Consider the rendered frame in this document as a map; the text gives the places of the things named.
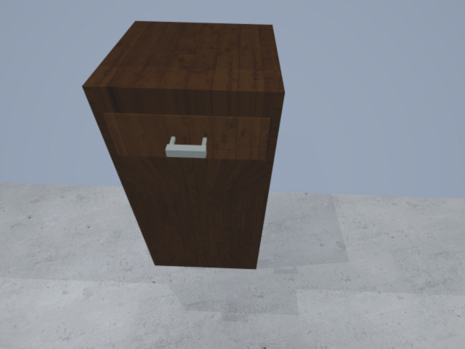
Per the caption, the cabinet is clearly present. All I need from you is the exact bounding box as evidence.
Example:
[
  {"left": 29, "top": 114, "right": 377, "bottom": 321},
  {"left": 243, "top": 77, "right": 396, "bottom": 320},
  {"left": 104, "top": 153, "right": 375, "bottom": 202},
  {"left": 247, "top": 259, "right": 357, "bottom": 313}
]
[{"left": 82, "top": 21, "right": 285, "bottom": 269}]

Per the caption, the handle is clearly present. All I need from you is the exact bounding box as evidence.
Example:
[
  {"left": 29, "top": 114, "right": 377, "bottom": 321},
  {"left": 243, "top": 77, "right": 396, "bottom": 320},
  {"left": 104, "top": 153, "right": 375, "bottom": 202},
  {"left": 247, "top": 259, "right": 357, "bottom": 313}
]
[{"left": 165, "top": 137, "right": 207, "bottom": 158}]

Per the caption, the drawer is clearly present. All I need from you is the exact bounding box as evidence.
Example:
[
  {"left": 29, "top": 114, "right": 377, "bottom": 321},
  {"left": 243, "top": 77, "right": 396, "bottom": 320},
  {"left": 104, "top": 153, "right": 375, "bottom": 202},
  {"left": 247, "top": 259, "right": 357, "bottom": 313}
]
[{"left": 103, "top": 113, "right": 270, "bottom": 160}]

